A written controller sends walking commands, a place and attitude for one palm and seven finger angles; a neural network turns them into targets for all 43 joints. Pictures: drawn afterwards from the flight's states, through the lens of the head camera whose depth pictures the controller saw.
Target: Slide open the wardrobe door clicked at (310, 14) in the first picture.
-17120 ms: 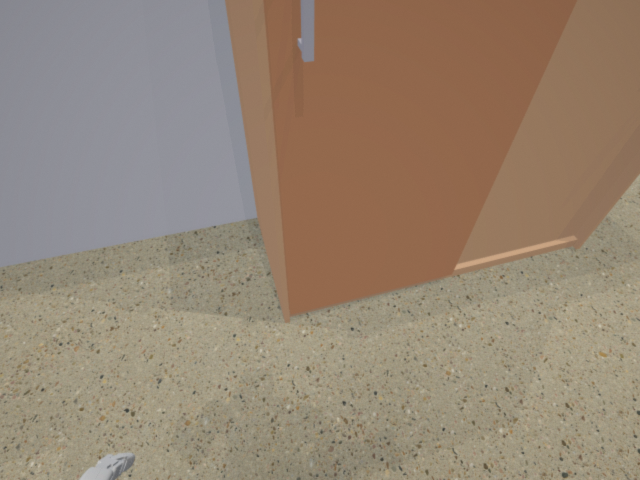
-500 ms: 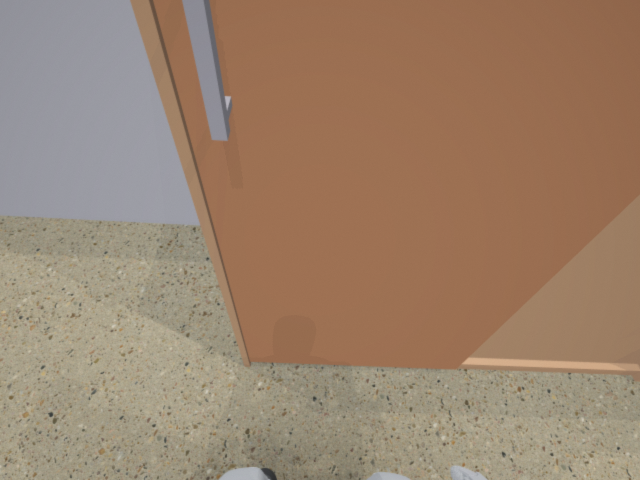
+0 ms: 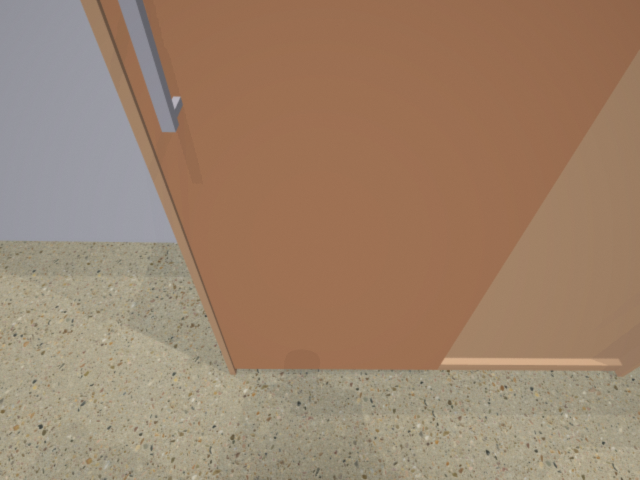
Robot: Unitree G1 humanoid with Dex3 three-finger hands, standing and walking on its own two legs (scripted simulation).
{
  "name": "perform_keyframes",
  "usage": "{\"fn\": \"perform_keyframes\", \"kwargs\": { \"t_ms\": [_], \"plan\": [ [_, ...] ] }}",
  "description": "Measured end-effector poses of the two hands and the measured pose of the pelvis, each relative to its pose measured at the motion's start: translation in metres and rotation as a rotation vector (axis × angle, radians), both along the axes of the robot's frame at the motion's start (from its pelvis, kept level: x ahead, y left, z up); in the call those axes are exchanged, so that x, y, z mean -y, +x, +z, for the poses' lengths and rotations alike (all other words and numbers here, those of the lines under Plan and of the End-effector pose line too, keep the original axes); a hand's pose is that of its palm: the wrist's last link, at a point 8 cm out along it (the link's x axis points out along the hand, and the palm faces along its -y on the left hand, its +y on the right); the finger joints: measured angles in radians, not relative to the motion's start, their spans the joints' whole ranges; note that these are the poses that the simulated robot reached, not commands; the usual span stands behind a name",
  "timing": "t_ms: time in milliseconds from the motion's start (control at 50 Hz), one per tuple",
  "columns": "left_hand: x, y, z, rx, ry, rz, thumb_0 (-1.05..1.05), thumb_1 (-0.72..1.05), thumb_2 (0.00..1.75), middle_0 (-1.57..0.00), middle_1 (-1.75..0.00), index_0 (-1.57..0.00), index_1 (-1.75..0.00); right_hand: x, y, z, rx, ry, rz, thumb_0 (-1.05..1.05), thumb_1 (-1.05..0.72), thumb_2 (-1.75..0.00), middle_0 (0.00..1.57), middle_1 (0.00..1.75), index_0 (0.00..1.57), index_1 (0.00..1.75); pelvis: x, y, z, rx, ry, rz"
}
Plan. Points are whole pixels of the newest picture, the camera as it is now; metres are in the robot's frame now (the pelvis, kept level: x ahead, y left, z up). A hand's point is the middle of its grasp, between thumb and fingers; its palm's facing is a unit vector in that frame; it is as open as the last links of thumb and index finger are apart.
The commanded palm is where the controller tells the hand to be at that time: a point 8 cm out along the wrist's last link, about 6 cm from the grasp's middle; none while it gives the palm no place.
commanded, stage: come to a stop and stand still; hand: left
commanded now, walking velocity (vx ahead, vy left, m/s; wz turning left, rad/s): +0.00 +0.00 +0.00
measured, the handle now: (153, 50) +0.51 +0.23 +0.28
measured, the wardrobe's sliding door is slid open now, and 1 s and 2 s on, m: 0.00 0.00 0.00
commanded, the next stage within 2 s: look again from close up in 0.66 s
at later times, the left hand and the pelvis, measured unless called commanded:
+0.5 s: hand out of the picture -0.06 +0.15 -0.17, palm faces +0.07 -0.99 -0.14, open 7.3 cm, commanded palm none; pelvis -0.03 +0.00 +0.01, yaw +0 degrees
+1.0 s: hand out of the picture +0.02 +0.22 -0.16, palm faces +0.00 -0.97 -0.23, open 7.3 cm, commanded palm none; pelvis -0.01 +0.04 +0.01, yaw -2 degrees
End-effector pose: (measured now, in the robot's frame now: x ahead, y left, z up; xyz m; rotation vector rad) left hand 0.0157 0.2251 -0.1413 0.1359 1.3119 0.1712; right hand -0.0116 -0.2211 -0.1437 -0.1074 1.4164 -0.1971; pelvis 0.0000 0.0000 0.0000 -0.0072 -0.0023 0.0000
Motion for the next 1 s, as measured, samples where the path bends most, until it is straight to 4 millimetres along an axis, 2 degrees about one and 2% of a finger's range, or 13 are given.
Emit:
{"fn": "perform_keyframes", "kwargs": {
  "t_ms": [100, 260, 380, 480, 660, 760, 900, 1000],
  "plan": [
    [0.010, -0.026, -0.003, -0.057, -0.034, 0.025, 0.01, 0.94, 0.90, -0.20, -0.30, -0.21, -0.30, -0.011, -0.013, 0.008, -0.008, 0.009, 0.023, 0.00, -0.91, -0.90, 0.20, 0.30, 0.20, 0.30, 0.003, -0.009, 0.006, 0.021, 0.012, -0.006],
    [0.022, -0.058, 0.003, -0.097, -0.056, 0.036, 0.00, 0.93, 0.90, -0.20, -0.30, -0.20, -0.30, -0.021, -0.025, 0.004, -0.007, 0.044, 0.045, 0.01, -0.92, -0.90, 0.20, 0.30, 0.20, 0.30, 0.001, -0.019, 0.010, 0.038, 0.014, 0.000],
    [0.027, -0.073, 0.003, -0.122, -0.063, 0.039, 0.00, 0.92, 0.90, -0.20, -0.30, -0.20, -0.29, -0.025, -0.037, 0.004, -0.016, 0.060, 0.041, 0.00, -0.92, -0.90, 0.20, 0.30, 0.20, 0.30, 0.002, -0.025, 0.010, 0.033, 0.016, -0.002],
    [0.028, -0.078, 0.002, -0.131, -0.067, 0.040, 0.00, 0.91, 0.90, -0.20, -0.30, -0.20, -0.29, -0.028, -0.052, 0.005, -0.045, 0.063, 0.031, 0.00, -0.92, -0.90, 0.20, 0.30, 0.20, 0.30, 0.002, -0.027, 0.010, 0.024, 0.015, -0.003],
    [0.023, -0.068, 0.001, -0.113, -0.054, 0.015, 0.00, 0.91, 0.90, -0.20, -0.30, -0.20, -0.29, -0.031, -0.066, 0.005, -0.082, 0.061, 0.005, 0.00, -0.91, -0.90, 0.20, 0.30, 0.20, 0.30, -0.004, -0.026, 0.008, 0.013, 0.004, -0.012],
    [0.004, -0.054, 0.001, -0.081, -0.029, -0.028, 0.00, 0.91, 0.90, -0.20, -0.30, -0.21, -0.30, -0.035, -0.055, -0.004, -0.011, 0.051, -0.022, 0.00, -0.91, -0.90, 0.20, 0.30, 0.20, 0.30, -0.018, -0.024, 0.002, 0.016, -0.016, -0.017],
    [-0.031, -0.016, 0.008, 0.006, 0.021, -0.051, 0.01, 0.92, 0.90, -0.20, -0.30, -0.20, -0.30, -0.059, -0.038, -0.006, 0.066, 0.071, -0.014, 0.00, -0.91, -0.90, 0.20, 0.30, 0.20, 0.30, -0.035, -0.016, 0.004, 0.022, 0.004, -0.028],
    [-0.044, 0.000, 0.015, 0.048, 0.036, -0.056, 0.00, 0.92, 0.90, -0.20, -0.30, -0.20, -0.29, -0.069, -0.029, -0.005, 0.072, 0.080, 0.012, 0.00, -0.92, -0.90, 0.20, 0.30, 0.20, 0.30, -0.044, -0.014, 0.006, 0.023, 0.011, -0.030]
  ]
}}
